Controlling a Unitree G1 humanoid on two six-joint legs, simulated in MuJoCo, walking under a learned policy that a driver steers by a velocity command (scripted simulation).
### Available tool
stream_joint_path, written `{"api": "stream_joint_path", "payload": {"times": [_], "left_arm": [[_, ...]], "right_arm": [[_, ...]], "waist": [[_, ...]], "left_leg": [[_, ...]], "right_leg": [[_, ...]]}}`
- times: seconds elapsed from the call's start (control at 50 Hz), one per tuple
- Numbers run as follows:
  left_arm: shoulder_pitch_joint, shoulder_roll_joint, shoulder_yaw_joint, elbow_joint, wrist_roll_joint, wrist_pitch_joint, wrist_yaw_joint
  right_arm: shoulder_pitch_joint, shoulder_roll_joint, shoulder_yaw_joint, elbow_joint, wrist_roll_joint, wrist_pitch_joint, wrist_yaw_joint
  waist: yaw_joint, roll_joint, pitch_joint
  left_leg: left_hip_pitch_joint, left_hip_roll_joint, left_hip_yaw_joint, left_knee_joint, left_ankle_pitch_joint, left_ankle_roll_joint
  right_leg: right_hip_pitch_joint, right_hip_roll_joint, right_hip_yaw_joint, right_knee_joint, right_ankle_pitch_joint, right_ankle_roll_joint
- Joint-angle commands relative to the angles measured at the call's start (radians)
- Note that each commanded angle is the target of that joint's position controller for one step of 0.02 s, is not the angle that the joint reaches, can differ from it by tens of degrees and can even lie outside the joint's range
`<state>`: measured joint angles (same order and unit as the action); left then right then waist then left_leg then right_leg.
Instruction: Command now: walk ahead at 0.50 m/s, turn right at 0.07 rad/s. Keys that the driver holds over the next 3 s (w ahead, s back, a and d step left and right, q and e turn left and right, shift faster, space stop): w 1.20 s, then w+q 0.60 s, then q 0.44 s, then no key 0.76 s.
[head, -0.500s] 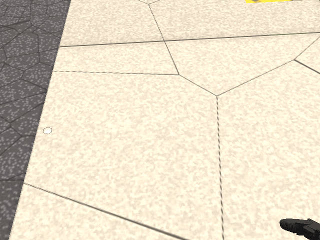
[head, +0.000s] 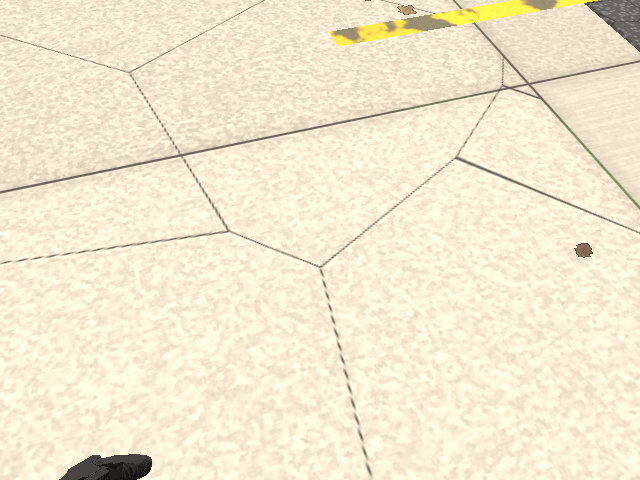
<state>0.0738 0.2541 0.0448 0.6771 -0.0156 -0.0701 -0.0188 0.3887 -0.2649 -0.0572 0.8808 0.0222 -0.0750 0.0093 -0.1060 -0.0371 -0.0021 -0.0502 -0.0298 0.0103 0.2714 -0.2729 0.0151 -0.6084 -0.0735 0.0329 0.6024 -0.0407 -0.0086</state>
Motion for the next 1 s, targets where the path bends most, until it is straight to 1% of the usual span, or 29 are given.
{"api": "stream_joint_path", "payload": {"times": [0.02, 0.06, 0.08, 0.1, 0.12, 0.14, 0.16, 0.18, 0.2, 0.22, 0.26, 0.3, 0.34, 0.42, 0.52, 0.56, 0.58, 0.6, 0.62, 0.64, 0.66, 0.68, 0.7, 0.72, 0.76, 0.82, 0.86, 0.94, 1.0], "left_arm": [[-0.088, 0.075, 0.018, -0.097, -0.005, -0.021, -0.012], [0.011, 0.108, 0.036, -0.072, 0.002, -0.024, -0.011], [0.144, 0.152, 0.060, -0.033, 0.009, -0.023, -0.004], [0.332, 0.231, 0.081, -0.004, 0.022, -0.020, 0.007], [0.371, 0.298, 0.092, 0.013, 0.023, -0.013, 0.002], [0.377, 0.213, 0.071, 0.011, 0.009, -0.011, 0.000], [0.313, 0.177, 0.056, 0.005, 0.005, -0.013, 0.001], [0.252, 0.158, 0.048, -0.002, 0.012, -0.013, 0.000], [0.203, 0.138, 0.042, -0.005, 0.020, -0.014, -0.004], [0.174, 0.116, 0.035, -0.006, 0.027, -0.018, -0.006], [0.165, 0.116, 0.038, 0.007, 0.019, -0.031, -0.008], [0.180, 0.138, 0.045, 0.027, 0.016, -0.037, -0.002], [0.203, 0.151, 0.049, 0.046, 0.014, -0.034, 0.006], [0.260, 0.175, 0.054, 0.084, 0.004, -0.025, 0.015], [0.329, 0.194, 0.060, 0.139, -0.006, -0.005, 0.020], [0.321, 0.206, 0.064, 0.150, -0.007, 0.006, 0.024], [0.302, 0.212, 0.065, 0.150, -0.008, 0.011, 0.026], [0.297, 0.196, 0.058, 0.150, -0.007, 0.015, 0.029], [0.297, 0.154, 0.039, 0.130, 0.010, 0.014, 0.032], [0.410, 0.051, 0.006, 0.110, 0.015, -0.007, 0.025], [0.368, 0.107, 0.018, 0.125, 0.006, -0.027, 0.020], [0.287, 0.169, 0.036, 0.097, -0.020, -0.038, 0.013], [0.222, 0.163, 0.033, 0.081, -0.022, -0.040, 0.015], [0.188, 0.154, 0.035, 0.074, -0.006, -0.036, 0.019], [0.229, 0.127, 0.038, 0.089, 0.002, -0.012, 0.023], [0.203, 0.099, 0.033, 0.083, 0.010, 0.007, 0.029], [0.138, 0.091, 0.030, 0.066, 0.015, 0.005, 0.028], [0.006, 0.063, 0.017, 0.038, 0.010, -0.007, 0.013], [-0.083, 0.064, 0.013, 0.010, 0.001, -0.013, -0.002]], "right_arm": [[-0.010, -0.184, -0.041, -0.042, 0.008, 0.000, -0.006], [-0.031, -0.194, -0.043, -0.040, 0.009, 0.010, -0.010], [-0.028, -0.170, -0.033, -0.042, 0.004, 0.011, -0.012], [-0.036, -0.115, -0.010, -0.072, -0.023, 0.007, -0.014], [0.069, -0.025, 0.018, -0.089, -0.018, -0.016, -0.012], [0.026, -0.123, -0.004, -0.077, 0.000, -0.031, -0.006], [-0.059, -0.158, -0.014, -0.103, 0.013, -0.039, -0.001], [-0.107, -0.147, -0.012, -0.108, 0.005, -0.039, -0.004], [-0.128, -0.139, -0.015, -0.113, -0.010, -0.035, -0.006], [-0.115, -0.128, -0.017, -0.111, -0.012, -0.024, -0.005], [-0.096, -0.093, -0.012, -0.105, -0.012, -0.003, -0.007], [-0.143, -0.082, -0.009, -0.121, -0.020, 0.006, -0.010], [-0.209, -0.070, -0.004, -0.138, -0.024, 0.005, -0.008], [-0.341, -0.052, 0.008, -0.169, -0.015, -0.005, 0.007], [-0.449, -0.072, 0.007, -0.219, -0.006, -0.016, 0.031], [-0.420, -0.092, 0.001, -0.218, -0.007, -0.021, 0.037], [-0.359, -0.110, -0.009, -0.203, -0.010, -0.023, 0.036], [-0.228, -0.147, -0.031, -0.162, -0.015, -0.023, 0.029], [-0.048, -0.214, -0.054, -0.123, -0.023, -0.022, 0.019], [0.036, -0.305, -0.076, -0.105, -0.028, -0.013, 0.016], [0.057, -0.220, -0.052, -0.103, -0.013, -0.008, 0.017], [-0.015, -0.184, -0.037, -0.112, -0.011, -0.007, 0.016], [-0.083, -0.159, -0.029, -0.127, -0.016, -0.005, 0.014], [-0.138, -0.131, -0.021, -0.131, -0.025, -0.007, 0.017], [-0.187, -0.099, -0.012, -0.134, -0.034, -0.017, 0.021], [-0.168, -0.129, -0.022, -0.110, -0.027, -0.031, 0.014], [-0.138, -0.143, -0.027, -0.092, -0.025, -0.029, 0.005], [-0.081, -0.162, -0.030, -0.063, -0.014, -0.019, -0.007], [-0.022, -0.175, -0.034, -0.032, -0.006, -0.007, -0.009]], "waist": [[0.037, 0.132, 0.034], [0.107, 0.129, -0.013], [0.165, 0.104, -0.098], [0.235, -0.017, -0.249], [0.182, -0.283, -0.340], [0.215, -0.187, -0.308], [0.207, -0.128, -0.181], [0.180, -0.054, -0.117], [0.151, -0.034, -0.068], [0.118, -0.045, -0.054], [0.089, -0.055, -0.045], [0.087, -0.031, -0.018], [0.103, -0.014, 0.000], [0.151, -0.017, 0.032], [0.180, -0.028, 0.061], [0.155, -0.045, 0.042], [0.114, -0.052, 0.007], [0.053, -0.037, -0.075], [-0.014, 0.029, -0.216], [0.019, 0.275, -0.345], [-0.013, 0.274, -0.383], [-0.004, 0.212, -0.231], [0.022, 0.141, -0.141], [0.051, 0.103, -0.064], [0.110, 0.143, -0.036], [0.124, 0.116, -0.007], [0.108, 0.095, 0.009], [0.061, 0.094, 0.036], [0.027, 0.093, 0.059]], "left_leg": [[-0.014, 0.273, -0.159, -0.043, 0.289, 0.156], [-0.007, 0.254, -0.127, 0.076, 0.468, 0.125], [-0.053, 0.204, -0.079, 0.243, 0.558, 0.098], [-0.242, 0.142, -0.019, 0.560, 0.337, 0.053], [-0.610, -0.012, -0.012, 0.876, -0.253, -0.001], [-0.731, 0.035, -0.113, 1.002, -0.300, 0.003], [-0.785, 0.080, -0.098, 1.018, -0.210, 0.013], [-0.750, 0.120, -0.077, 0.979, -0.123, 0.013], [-0.711, 0.144, -0.074, 0.923, -0.071, 0.008], [-0.653, 0.163, -0.082, 0.890, -0.038, 0.005], [-0.605, 0.170, -0.075, 0.834, -0.005, -0.008], [-0.634, 0.173, -0.071, 0.752, 0.069, -0.024], [-0.649, 0.172, -0.068, 0.629, 0.181, -0.032], [-0.587, 0.134, -0.036, 0.401, 0.351, -0.028], [-0.591, 0.105, -0.031, 0.275, 0.282, 0.008], [-0.528, 0.087, -0.015, 0.243, 0.210, 0.034], [-0.428, 0.059, 0.013, 0.217, 0.194, 0.053], [-0.240, 0.032, 0.038, 0.202, 0.205, 0.079], [0.054, 0.155, -0.090, 0.250, 0.272, 0.137], [0.427, 0.393, -0.543, 0.181, 0.092, 0.297], [0.443, 0.417, -0.732, 0.058, -0.040, 0.307], [0.326, 0.390, -0.604, 0.036, -0.090, 0.263], [0.181, 0.351, -0.485, 0.017, -0.053, 0.237], [0.039, 0.315, -0.405, -0.022, 0.015, 0.227], [-0.103, 0.268, -0.311, -0.082, 0.111, 0.216], [-0.149, 0.256, -0.220, -0.135, 0.223, 0.235], [-0.127, 0.248, -0.174, -0.147, 0.275, 0.227], [-0.100, 0.214, -0.089, -0.151, 0.283, 0.190], [-0.032, 0.240, -0.089, -0.128, 0.258, 0.187]], "right_leg": [[0.067, 0.027, -0.025, -0.066, -0.024, -0.026], [0.231, 0.062, -0.058, -0.127, -0.043, -0.061], [0.428, 0.062, -0.055, -0.131, -0.037, -0.091], [0.718, -0.131, 0.159, -0.102, 0.015, -0.163], [0.971, -0.323, 0.603, -0.225, -0.179, -0.313], [0.950, -0.310, 0.672, -0.280, -0.312, -0.306], [0.840, -0.277, 0.532, -0.290, -0.276, -0.270], [0.712, -0.232, 0.424, -0.308, -0.181, -0.249], [0.603, -0.201, 0.357, -0.338, -0.098, -0.242], [0.529, -0.175, 0.306, -0.369, -0.040, -0.235], [0.461, -0.160, 0.244, -0.416, 0.017, -0.245], [0.440, -0.155, 0.189, -0.447, 0.066, -0.251], [0.445, -0.141, 0.139, -0.461, 0.086, -0.239], [0.452, -0.113, 0.060, -0.467, 0.057, -0.202], [0.590, -0.172, 0.078, -0.400, 0.065, -0.184], [0.634, -0.187, 0.083, -0.345, 0.159, -0.164], [0.636, -0.170, 0.063, -0.273, 0.297, -0.147], [0.606, -0.122, 0.023, -0.122, 0.422, -0.123], [0.444, -0.068, -0.025, 0.140, 0.281, -0.085], [0.019, 0.102, -0.063, 0.530, -0.211, -0.005], [-0.112, 0.106, 0.073, 0.668, -0.529, -0.008], [-0.197, 0.050, 0.078, 0.716, -0.475, -0.021], [-0.183, -0.002, 0.045, 0.680, -0.387, -0.028], [-0.146, -0.032, 0.033, 0.611, -0.323, -0.026], [-0.030, -0.066, 0.043, 0.537, -0.254, -0.019], [-0.045, -0.075, 0.031, 0.439, -0.162, 0.008], [-0.080, -0.077, 0.030, 0.327, -0.053, 0.021], [-0.038, -0.042, -0.005, 0.088, 0.122, 0.023], [-0.033, -0.020, -0.018, -0.008, 0.129, 0.017]]}}
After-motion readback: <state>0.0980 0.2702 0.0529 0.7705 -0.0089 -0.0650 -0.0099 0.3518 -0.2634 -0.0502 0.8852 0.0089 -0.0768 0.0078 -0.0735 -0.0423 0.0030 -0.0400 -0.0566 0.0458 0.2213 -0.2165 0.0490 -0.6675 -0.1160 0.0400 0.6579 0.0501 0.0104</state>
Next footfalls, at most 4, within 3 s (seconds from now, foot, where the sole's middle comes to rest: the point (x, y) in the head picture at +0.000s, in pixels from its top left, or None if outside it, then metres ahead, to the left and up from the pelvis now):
0.08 right None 0.21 -0.14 -0.78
0.62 left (249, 479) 0.49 0.11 -0.78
1.14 right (350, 343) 0.78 -0.14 -0.78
1.70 left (233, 260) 1.05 0.13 -0.78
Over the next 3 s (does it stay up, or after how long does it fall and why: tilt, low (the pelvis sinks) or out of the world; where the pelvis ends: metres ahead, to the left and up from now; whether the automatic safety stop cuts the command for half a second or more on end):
stays up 1.18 0.14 -0.01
